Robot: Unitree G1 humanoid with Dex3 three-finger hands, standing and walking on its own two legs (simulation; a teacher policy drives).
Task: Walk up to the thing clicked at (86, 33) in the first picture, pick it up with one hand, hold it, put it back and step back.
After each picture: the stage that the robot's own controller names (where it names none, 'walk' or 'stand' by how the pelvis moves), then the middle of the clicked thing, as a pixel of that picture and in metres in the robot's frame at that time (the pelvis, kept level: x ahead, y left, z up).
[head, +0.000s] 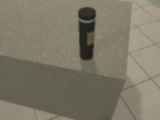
stand; (86, 36) +0.58 +0.01 +0.03
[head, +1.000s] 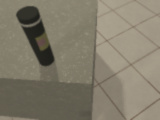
stand; (38, 40) +0.49 +0.20 +0.05
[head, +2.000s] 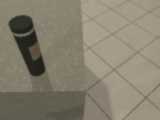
stand; (30, 50) +0.45 +0.22 +0.05
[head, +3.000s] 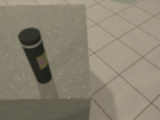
stand; (37, 59) +0.44 +0.20 +0.03
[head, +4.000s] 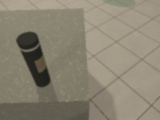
stand; (36, 62) +0.44 +0.21 +0.02
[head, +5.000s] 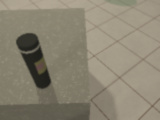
stand; (36, 64) +0.43 +0.21 +0.02
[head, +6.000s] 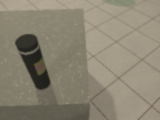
stand; (35, 65) +0.42 +0.21 +0.02
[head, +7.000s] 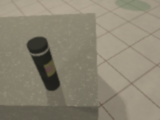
rise first; (45, 66) +0.42 +0.20 +0.03
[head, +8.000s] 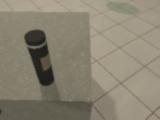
go down; (41, 61) +0.45 +0.19 +0.04
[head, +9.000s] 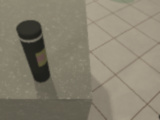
go down; (36, 55) +0.43 +0.18 +0.06
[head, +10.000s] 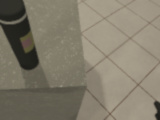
close in; (21, 40) +0.44 +0.19 +0.09
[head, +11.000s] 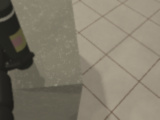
close; (12, 39) +0.45 +0.20 +0.10
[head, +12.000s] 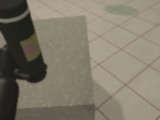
lift; (24, 46) +0.32 +0.16 +0.25
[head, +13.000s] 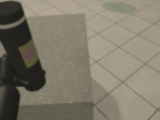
hold; (23, 53) +0.32 +0.18 +0.22
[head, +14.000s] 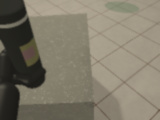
hold; (23, 51) +0.31 +0.17 +0.23
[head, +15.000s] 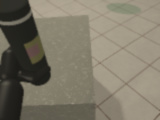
hold; (28, 48) +0.32 +0.16 +0.24
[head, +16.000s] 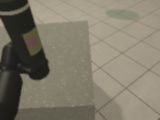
crouch; (27, 42) +0.34 +0.16 +0.25
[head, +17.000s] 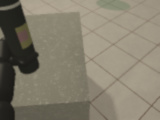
crouch; (18, 37) +0.41 +0.20 +0.20
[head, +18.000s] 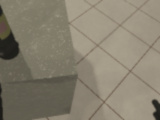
lower; out of the picture +0.48 +0.22 +0.11
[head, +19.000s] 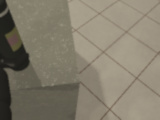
lower; (7, 38) +0.45 +0.21 +0.10
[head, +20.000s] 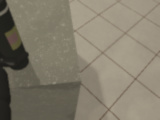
lower; (7, 37) +0.45 +0.21 +0.10
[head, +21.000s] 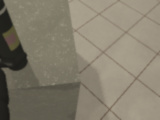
lower; (5, 38) +0.45 +0.21 +0.10
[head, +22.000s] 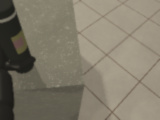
open; (13, 41) +0.44 +0.20 +0.10
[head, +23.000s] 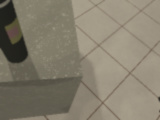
rise; (6, 29) +0.44 +0.20 +0.11
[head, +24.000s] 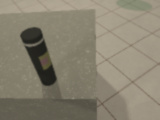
sink last; (41, 59) +0.43 +0.21 +0.07
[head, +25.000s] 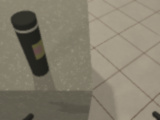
stand; (33, 48) +0.44 +0.20 +0.09
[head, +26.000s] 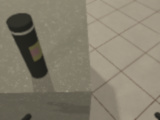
stand; (31, 50) +0.43 +0.21 +0.09
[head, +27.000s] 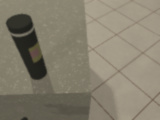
stand; (30, 51) +0.43 +0.20 +0.09
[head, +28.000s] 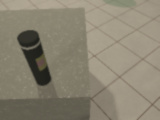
stand; (37, 61) +0.44 +0.21 +0.03
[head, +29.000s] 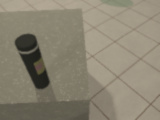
stand; (35, 64) +0.43 +0.21 +0.02
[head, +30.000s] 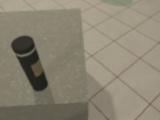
stand; (32, 67) +0.42 +0.22 +0.02
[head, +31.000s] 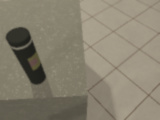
walk; (29, 60) +0.42 +0.22 +0.03
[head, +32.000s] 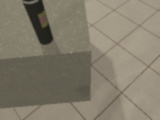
walk; (38, 19) +0.59 +0.22 +0.04
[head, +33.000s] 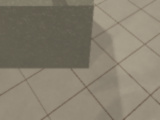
walk; out of the picture +0.88 +0.18 +0.06
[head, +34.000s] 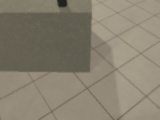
stand; out of the picture +1.06 +0.21 +0.04
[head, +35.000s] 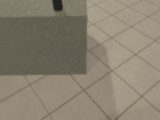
stand; out of the picture +1.06 +0.20 +0.02
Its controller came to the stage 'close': yes
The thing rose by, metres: 0.21
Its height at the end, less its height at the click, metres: +0.00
